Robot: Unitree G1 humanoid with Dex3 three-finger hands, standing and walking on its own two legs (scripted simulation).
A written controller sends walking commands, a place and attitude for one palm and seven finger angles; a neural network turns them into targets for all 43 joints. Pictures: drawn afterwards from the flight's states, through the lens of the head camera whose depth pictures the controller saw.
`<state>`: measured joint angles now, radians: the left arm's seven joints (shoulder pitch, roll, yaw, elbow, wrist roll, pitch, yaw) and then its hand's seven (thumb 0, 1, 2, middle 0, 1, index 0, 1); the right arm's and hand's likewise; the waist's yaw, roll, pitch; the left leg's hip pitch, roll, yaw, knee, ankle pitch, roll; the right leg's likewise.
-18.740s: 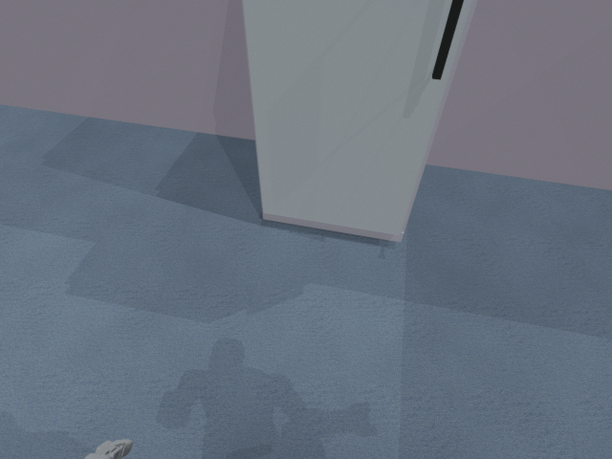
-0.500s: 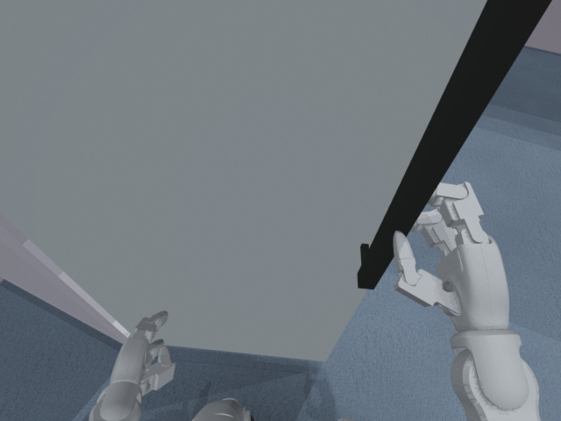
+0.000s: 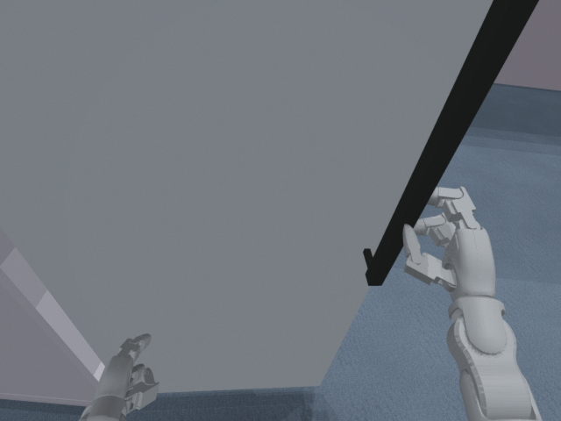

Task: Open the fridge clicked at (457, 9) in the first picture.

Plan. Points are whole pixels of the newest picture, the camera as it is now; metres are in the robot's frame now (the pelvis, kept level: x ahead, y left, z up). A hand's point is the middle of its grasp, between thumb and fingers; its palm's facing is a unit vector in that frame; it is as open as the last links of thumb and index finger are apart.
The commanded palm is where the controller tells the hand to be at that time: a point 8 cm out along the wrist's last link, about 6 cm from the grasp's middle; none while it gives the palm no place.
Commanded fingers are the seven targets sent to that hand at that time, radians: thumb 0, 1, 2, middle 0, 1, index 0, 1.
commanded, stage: stop walking and hold the door back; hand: right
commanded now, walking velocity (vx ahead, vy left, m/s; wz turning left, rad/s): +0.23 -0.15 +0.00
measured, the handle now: (417, 169) +0.36 -0.13 +0.23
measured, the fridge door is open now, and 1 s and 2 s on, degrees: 83 74 74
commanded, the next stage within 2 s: loosen the grip on the handle in 1.08 s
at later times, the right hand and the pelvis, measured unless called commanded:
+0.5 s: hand (429, 235) +0.34 -0.18 +0.14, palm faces +0.19 +0.94 -0.28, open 5.4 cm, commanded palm +0.33 -0.24 +0.14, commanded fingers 0.00 -0.90 -0.90 0.45 1.40 0.45 1.40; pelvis -0.11 +0.00 +0.00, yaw -2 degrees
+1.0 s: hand (430, 230) +0.36 -0.19 +0.13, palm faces +0.06 +0.98 -0.17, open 4.7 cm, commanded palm +0.34 -0.24 +0.14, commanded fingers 0.00 -0.90 -0.90 0.45 1.40 0.45 1.40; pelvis -0.08 -0.06 -0.01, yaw +1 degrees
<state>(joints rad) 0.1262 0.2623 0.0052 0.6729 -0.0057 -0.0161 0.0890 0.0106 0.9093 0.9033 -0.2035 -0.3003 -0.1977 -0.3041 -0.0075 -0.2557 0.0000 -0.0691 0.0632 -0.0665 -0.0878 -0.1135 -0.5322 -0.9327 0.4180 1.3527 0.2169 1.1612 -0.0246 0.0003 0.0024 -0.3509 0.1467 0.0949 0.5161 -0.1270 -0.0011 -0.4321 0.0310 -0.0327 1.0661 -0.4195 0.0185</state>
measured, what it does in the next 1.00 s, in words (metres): steps on the spot: right foot, then left foot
